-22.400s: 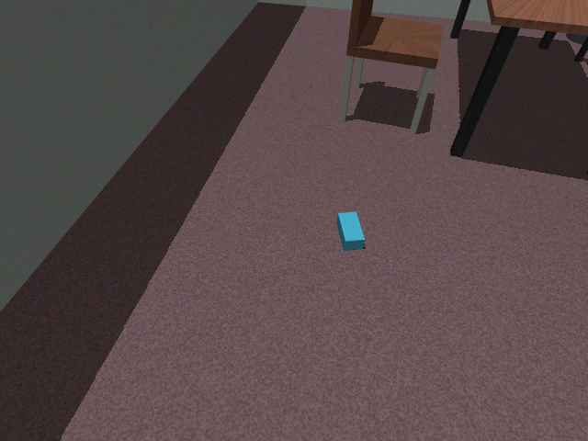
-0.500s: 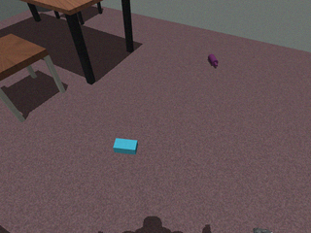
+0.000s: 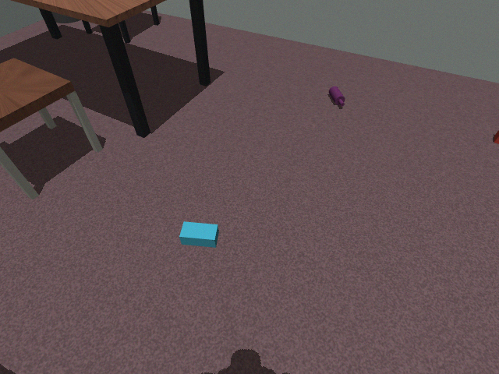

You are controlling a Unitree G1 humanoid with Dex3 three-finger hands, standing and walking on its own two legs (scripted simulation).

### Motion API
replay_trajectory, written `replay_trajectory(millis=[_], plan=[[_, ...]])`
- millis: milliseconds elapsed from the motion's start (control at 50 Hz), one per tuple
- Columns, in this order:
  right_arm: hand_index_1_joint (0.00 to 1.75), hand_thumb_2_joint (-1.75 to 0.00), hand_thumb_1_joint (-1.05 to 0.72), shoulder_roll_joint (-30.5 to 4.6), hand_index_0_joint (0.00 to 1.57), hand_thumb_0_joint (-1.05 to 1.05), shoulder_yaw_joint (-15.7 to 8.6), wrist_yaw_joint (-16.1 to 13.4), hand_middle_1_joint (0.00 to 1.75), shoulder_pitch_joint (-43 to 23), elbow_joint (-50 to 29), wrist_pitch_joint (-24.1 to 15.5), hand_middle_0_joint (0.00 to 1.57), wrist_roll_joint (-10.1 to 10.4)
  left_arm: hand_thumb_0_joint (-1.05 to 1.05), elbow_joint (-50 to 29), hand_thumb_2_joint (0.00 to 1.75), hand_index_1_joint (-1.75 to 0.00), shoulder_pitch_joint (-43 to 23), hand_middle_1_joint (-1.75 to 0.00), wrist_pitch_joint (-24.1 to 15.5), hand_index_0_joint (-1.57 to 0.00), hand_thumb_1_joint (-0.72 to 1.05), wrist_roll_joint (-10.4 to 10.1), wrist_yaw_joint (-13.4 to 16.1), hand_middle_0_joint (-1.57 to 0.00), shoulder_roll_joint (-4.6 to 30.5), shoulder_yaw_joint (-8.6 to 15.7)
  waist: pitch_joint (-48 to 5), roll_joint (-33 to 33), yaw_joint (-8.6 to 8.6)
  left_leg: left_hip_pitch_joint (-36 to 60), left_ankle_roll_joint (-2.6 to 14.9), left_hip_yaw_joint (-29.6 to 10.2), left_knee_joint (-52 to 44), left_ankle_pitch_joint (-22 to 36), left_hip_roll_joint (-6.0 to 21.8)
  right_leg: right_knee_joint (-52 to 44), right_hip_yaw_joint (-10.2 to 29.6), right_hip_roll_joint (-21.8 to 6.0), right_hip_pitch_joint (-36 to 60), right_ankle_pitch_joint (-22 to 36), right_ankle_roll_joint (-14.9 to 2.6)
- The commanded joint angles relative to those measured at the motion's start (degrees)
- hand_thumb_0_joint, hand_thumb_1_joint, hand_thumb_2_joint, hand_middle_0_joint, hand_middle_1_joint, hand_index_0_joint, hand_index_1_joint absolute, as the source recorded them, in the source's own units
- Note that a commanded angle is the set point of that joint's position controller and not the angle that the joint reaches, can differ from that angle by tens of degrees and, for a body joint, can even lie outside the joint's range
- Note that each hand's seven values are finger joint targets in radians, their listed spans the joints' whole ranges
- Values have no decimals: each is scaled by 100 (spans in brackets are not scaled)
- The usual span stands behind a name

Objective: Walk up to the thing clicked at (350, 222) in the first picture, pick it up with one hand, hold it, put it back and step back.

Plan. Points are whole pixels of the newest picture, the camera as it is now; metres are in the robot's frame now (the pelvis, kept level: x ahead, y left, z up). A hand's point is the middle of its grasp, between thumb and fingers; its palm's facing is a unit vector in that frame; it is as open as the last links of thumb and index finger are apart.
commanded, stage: stand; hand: left
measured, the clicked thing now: (199, 234) +0.84 +0.23 -0.75
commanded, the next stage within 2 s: walk up in 0.28 s
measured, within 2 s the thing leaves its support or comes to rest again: neither
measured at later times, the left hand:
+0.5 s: hand out of the picture +0.08 +0.29 -0.16, palm faces +0.02 -0.94 -0.35, open 7.4 cm
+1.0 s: hand (110, 287) +0.33 +0.30 -0.15, palm faces -0.13 -0.92 -0.37, open 7.4 cm
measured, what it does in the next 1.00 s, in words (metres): walks ahead: left foot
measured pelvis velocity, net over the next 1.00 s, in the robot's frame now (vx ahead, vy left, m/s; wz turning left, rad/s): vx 0.24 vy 0.04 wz -0.05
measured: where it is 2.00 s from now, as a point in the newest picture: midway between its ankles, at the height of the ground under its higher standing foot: (244, 351)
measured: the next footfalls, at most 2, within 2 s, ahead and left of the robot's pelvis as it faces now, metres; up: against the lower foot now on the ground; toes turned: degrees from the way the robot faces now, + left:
left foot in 0.54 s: +0.19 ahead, +0.15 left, +0.00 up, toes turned +3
right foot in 1.02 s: +0.39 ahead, -0.09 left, +0.00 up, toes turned -5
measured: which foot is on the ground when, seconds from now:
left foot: down 0.00-0.34, up 0.36-0.52, down 0.54-1.00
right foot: down 0.00-0.58, up 0.60-1.00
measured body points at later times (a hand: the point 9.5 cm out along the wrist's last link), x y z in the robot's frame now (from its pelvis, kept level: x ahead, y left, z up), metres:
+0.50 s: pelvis +0.06 +0.02 -0.01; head +0.06 +0.02 +0.44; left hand +0.08 +0.34 -0.14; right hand +0.14 -0.31 -0.12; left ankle +0.11 +0.14 -0.73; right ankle -0.01 -0.13 -0.75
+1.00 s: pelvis +0.24 +0.04 -0.02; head +0.26 +0.03 +0.43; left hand +0.33 +0.35 -0.13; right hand +0.24 -0.28 -0.14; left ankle +0.15 +0.15 -0.75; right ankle +0.35 -0.09 -0.74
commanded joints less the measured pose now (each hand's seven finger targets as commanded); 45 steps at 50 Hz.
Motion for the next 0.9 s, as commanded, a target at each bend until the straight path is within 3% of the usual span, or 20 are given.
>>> replay_trajectory(millis=[0, 180, 240, 260, 280, 320, 340, 380, 420, 460, 520, 540, 560, 580, 600, 640, 660, 700, 760, 880], plan=[[30, -90, -90, -1228, 20, 0, -195, -52, 30, -404, -393, -137, 20, 2, 0, -356, 90, -30, -235, -30, -149, -20, 90, -32, 95, -20, 1191, 202, -294, 87, 60, 215, 150, -625, -407, -317, 639, -415, 489, -584, -316, -158, -256], [30, -90, -90, -1244, 20, 0, -151, -86, 30, -345, -361, -149, 20, 17, 0, -374, 90, -30, -244, -30, -156, -20, 90, -58, 124, -20, 1227, 192, -508, 44, 51, 434, 158, -517, -165, 791, 680, -303, 495, -641, -98, 790, -248], [30, -90, -90, -1205, 20, 0, -119, -87, 30, -295, -362, -140, 20, 29, 0, -361, 90, -30, -233, -30, -150, -20, 90, -58, 126, -20, 1220, 188, -424, -18, 30, 361, 133, -517, -217, 618, 658, -353, 457, -609, -117, 596, -222], [30, -90, -90, -1586, 20, 0, -423, 48, 30, -16, -696, -187, 20, -69, 0, -564, 90, -30, 237, -30, -196, -20, 90, 3, 21, -20, 1614, 488, -925, 32, 115, 336, 480, -388, 274, -2093, 370, -86, 399, -282, 213, -1754, -494], [30, -90, -90, -1637, 20, 0, -467, 111, 30, -87, -750, -171, 20, -130, 0, -498, 90, -30, 539, -30, -207, -20, 90, 64, -8, -20, 1671, 543, -561, 67, 267, -482, 508, -436, 452, -3039, 345, -123, 800, -487, 224, -2741, -651], [30, -90, -90, -1372, 20, 0, -444, 167, 30, -592, -1037, -134, 20, -167, 0, -540, 90, -30, 728, -30, -234, -20, 90, 107, -17, -20, 1903, 702, 274, -729, 514, -2099, 247, 265, 1780, -2323, -38, -1074, 2009, -1352, 468, -3693, -1065], [30, -90, -90, -1344, 20, 0, -475, 175, 30, -636, -1148, -142, 20, -231, 0, -666, 90, -30, 659, -30, -285, -20, 90, 112, 3, -20, 1981, 773, 717, -799, 517, -2691, 184, 105, 2362, -1856, 270, -1345, 2436, -1853, 478, -3409, -1355], [30, -90, -90, -1308, 20, 0, -489, 200, 30, -572, -1217, -227, 20, -183, 0, -836, 90, -30, 595, -30, -350, -20, 90, 98, 0, -20, 1853, 774, 951, -497, 496, -2836, 158, -81, 2315, -1584, 508, -1166, 2231, -1870, 651, -1733, -1577], [30, -90, -90, -1214, 20, 0, -492, 248, 30, -482, -1330, -286, 20, -175, 0, -944, 90, -30, 614, -30, -372, -20, 90, 94, -17, -20, 1747, 757, 585, -574, 425, -2396, 146, -19, 2001, -1680, 473, -877, 1561, -1490, 854, -533, -1381], [30, -90, -90, -1202, 20, 0, -539, 301, 30, -107, -1370, -302, 20, -157, 0, -1201, 90, -30, 247, -30, -370, -20, 90, 95, -66, -20, 1817, 744, 413, -961, 211, -1360, 164, 84, 1636, -1433, 473, -697, 1119, -1321, 114, -509, -1239], [30, -90, -90, -1455, 20, 0, -790, 228, 30, 1289, -1035, -335, 20, -160, 0, -1485, 90, -30, -131, -30, -298, -20, 90, 38, -113, -20, 1540, 629, -152, -282, -611, 1443, 110, 389, 682, -165, 111, 1273, 169, -572, -1589, 107, -754], [30, -90, -90, -1849, 20, 0, -962, 149, 30, 1999, -885, -352, 20, -207, 0, -1522, 90, -30, 212, -30, -281, -20, 90, 26, -119, -20, 1144, 516, -502, 1157, -884, 2160, 278, -335, 127, -1101, 584, 3127, -169, 37, -2220, -563, -577], [30, -90, -90, -2269, 20, 0, -1003, 105, 30, 2133, -1007, -400, 20, -266, 0, -1529, 90, -30, 604, -30, -264, -20, 90, -32, -91, -20, 844, 434, -458, 2063, -764, 1996, 574, -3051, -893, -2726, 1873, 4297, 358, 822, -3206, -2141, -390], [30, -90, -90, -2311, 20, 0, -990, 123, 30, 1355, -1295, -397, 20, -139, 0, -1411, 90, -30, 743, -30, -214, -20, 90, -36, -15, -20, 1515, 580, -346, 1038, -444, 1199, 1116, -3524, -1115, -3655, 2234, 4541, 895, 331, -2777, -2003, -517], [30, -90, -90, -2274, 20, 0, -963, 137, 30, 992, -1448, -381, 20, -88, 0, -1408, 90, -30, 694, -30, -231, -20, 90, -43, -13, -20, 1639, 559, -21, 974, -290, 695, 1309, -3390, -1112, -3500, 2315, 4750, 843, 107, -2774, -1762, -568], [30, -90, -90, -1779, 20, 0, -752, 98, 30, 486, -1752, -412, 20, -49, 0, -1262, 90, -30, 1091, -30, -215, -20, 90, -97, -55, -20, 1642, 558, 231, 755, 95, 430, 973, -1897, -916, -2488, 1724, 4443, 839, -145, -2685, -1042, -493], [30, -90, -90, -1612, 20, 0, -700, 90, 30, 488, -1795, -448, 20, -25, 0, -1160, 90, -30, 1257, -30, -207, -20, 90, -95, -95, -20, 1629, 561, 244, 748, 107, 353, 816, -1303, -867, -1856, 1476, 4142, 754, -198, -2525, -822, -454], [30, -90, -90, -1553, 20, 0, -675, 79, 30, 827, -1757, -507, 20, -19, 0, -1184, 90, -30, 1235, -30, -187, -20, 90, -64, -150, -20, 1546, 571, 315, 642, 13, 203, 859, -922, -849, -734, 1363, 4036, 643, -121, -2346, -494, -275], [30, -90, -90, -1631, 20, 0, -677, 67, 30, 1025, -1844, -529, 20, -4, 0, -1461, 90, -30, 966, -30, -182, -20, 90, -33, -199, -20, 1414, 539, 405, 749, -13, 517, 1106, -599, -819, -84, 1428, 3286, 436, -230, -2605, -271, -147], [30, -90, -90, -1671, 20, 0, -668, 92, 30, 1138, -2106, -497, 20, -8, 0, -1835, 90, -30, 366, -30, -246, -20, 90, 3, -311, -20, 1219, 562, 456, 753, -62, 155, 1139, -36, -383, 642, 1323, 1833, -38, -350, -1793, 320, -243]])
